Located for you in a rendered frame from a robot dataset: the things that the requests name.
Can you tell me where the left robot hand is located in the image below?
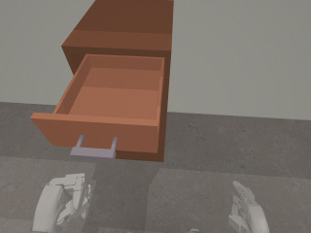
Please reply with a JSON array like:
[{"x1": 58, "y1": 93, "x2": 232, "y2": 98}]
[{"x1": 32, "y1": 173, "x2": 93, "y2": 233}]

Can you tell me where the cabinet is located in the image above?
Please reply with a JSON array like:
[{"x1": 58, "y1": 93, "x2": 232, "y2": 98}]
[{"x1": 61, "y1": 0, "x2": 174, "y2": 162}]

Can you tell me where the drawer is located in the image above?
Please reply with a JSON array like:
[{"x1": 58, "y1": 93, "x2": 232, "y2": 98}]
[{"x1": 30, "y1": 53, "x2": 164, "y2": 153}]

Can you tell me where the handle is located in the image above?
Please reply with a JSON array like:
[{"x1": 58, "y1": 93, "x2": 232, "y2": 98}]
[{"x1": 70, "y1": 135, "x2": 118, "y2": 162}]

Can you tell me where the right robot hand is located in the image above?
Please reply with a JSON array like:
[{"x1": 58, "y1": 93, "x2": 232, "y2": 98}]
[{"x1": 228, "y1": 181, "x2": 270, "y2": 233}]

